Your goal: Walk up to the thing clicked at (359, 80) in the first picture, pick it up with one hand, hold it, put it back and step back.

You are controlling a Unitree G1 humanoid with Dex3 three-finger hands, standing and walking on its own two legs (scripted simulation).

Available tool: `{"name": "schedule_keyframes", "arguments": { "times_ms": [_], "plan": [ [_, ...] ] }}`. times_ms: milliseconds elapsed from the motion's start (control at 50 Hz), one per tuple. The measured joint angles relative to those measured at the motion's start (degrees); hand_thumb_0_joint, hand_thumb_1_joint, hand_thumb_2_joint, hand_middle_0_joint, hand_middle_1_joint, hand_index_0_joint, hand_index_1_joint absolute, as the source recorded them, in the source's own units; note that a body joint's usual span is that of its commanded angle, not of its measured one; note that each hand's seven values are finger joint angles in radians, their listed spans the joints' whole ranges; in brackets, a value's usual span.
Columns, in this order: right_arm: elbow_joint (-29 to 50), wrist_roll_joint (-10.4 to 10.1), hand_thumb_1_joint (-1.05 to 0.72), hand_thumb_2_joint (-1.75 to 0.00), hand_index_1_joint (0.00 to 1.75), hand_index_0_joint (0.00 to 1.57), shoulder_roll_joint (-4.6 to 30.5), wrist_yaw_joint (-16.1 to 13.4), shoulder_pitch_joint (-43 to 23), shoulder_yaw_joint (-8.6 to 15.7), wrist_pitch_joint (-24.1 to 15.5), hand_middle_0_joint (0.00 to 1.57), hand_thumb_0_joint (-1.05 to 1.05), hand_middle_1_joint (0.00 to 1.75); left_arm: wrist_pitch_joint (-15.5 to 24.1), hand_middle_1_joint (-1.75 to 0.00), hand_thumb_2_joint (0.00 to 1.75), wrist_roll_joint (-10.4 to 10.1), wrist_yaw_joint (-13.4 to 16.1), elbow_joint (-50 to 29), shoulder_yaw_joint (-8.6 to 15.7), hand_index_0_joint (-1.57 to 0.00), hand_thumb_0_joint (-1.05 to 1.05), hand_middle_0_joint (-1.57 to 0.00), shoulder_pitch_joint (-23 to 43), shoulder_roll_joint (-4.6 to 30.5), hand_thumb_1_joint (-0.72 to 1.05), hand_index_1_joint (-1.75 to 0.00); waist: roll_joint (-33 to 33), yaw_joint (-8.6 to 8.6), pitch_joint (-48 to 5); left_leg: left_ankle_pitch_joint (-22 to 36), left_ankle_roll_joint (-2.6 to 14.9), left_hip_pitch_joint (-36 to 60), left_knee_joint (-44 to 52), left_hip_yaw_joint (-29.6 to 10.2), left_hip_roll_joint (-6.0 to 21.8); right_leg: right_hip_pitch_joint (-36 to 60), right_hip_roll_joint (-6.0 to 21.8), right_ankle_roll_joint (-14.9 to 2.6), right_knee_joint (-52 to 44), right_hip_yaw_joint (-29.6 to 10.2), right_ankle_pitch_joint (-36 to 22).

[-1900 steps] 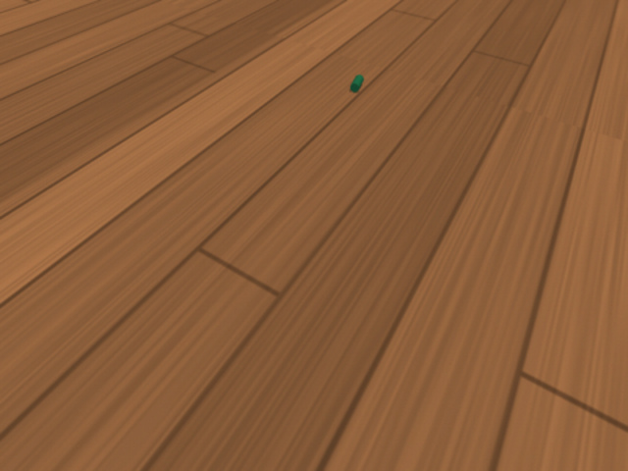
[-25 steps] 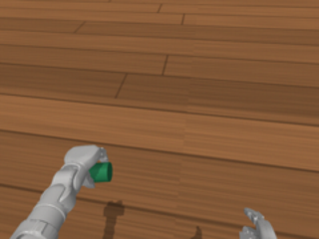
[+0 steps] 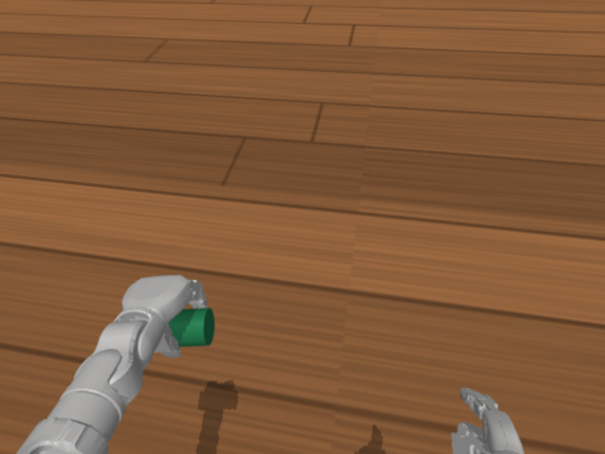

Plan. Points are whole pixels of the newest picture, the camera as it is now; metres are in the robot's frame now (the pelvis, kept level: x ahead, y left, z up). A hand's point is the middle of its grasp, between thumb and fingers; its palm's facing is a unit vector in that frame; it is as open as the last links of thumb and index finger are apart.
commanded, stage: hold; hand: left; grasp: from above
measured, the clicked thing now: (172, 328) +0.30 +0.23 -0.06
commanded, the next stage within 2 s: crouch in 0.24 s
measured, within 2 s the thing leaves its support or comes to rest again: neither
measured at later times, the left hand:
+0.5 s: hand (173, 323) +0.29 +0.22 -0.03, palm faces -0.43 -0.07 -0.90, open 8.5 cm
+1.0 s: hand (200, 341) +0.35 +0.24 -0.23, palm faces -0.40 +0.03 -0.92, open 8.5 cm
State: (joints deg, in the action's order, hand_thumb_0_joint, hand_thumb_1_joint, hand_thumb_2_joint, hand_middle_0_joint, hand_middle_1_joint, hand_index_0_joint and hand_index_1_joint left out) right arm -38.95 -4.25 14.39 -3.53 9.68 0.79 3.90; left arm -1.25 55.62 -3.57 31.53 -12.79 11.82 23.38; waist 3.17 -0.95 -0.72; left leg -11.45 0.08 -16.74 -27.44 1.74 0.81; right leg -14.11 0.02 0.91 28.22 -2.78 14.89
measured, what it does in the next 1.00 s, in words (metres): lowers itself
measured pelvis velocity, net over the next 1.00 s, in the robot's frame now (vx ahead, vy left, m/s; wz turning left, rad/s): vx -0.04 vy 0.00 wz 0.00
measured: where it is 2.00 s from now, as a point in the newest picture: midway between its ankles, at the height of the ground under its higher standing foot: outside the picture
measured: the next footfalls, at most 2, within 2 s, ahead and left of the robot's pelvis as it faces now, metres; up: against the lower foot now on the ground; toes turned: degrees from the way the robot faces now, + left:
none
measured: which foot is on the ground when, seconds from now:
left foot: down 0.00-1.00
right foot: down 0.00-1.00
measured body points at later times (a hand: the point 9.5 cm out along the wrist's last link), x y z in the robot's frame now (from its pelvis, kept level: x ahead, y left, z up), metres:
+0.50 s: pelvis +0.00 +0.00 +0.00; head +0.01 -0.03 +0.45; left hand +0.31 +0.22 +0.02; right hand +0.16 -0.25 -0.11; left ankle +0.03 +0.12 -0.74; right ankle +0.00 -0.13 -0.74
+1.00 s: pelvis -0.04 +0.00 -0.13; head +0.08 +0.02 +0.30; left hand +0.37 +0.23 -0.18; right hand +0.04 -0.29 -0.25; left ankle +0.03 +0.12 -0.74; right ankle +0.00 -0.13 -0.74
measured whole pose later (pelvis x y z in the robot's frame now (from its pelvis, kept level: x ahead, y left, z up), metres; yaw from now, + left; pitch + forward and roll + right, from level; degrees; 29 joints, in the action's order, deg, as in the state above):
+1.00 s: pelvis -0.04 +0.00 -0.13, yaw +0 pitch +24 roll -3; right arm -40.8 0.8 15.9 -0.5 13.9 4.4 1.8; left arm 4.1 66.2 18.5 66.8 -7.0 36.1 24.1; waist 1.7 5.6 -10.2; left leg -27.4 0.2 -72.5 -75.9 -1.5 1.7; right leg -67.8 -1.5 1.4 75.2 -0.2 31.4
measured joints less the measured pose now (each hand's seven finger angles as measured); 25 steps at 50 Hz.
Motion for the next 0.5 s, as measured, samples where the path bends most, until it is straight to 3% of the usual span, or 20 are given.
{"name": "schedule_keyframes", "arguments": {
  "times_ms": [500],
  "plan": [
    [-0.19, -0.19, -0.9, -0.9, 0.3, 0.2, 0.02, 0.04, 0.27, 0.43, 0.46, 0.2, 0.01, 0.3, 0.29, -0.45, 0.21, 0.4, 1.71, 2.26, 0.21, -0.83, 0.0, -0.79, 0.69, -0.73, 0.27, -0.4, -0.06, 0.39, -0.26, -0.1, -0.16, -0.07, 0.31, 0.03, 0.13, -0.19, -0.13, -0.18, -0.14, -0.04, 0.16]
  ]
}}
